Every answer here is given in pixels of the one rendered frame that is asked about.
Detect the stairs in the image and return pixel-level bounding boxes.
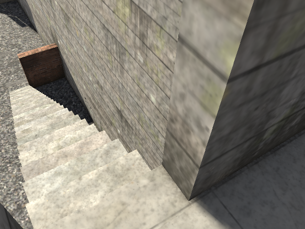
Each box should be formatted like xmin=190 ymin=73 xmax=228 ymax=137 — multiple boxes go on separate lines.
xmin=10 ymin=85 xmax=151 ymax=229

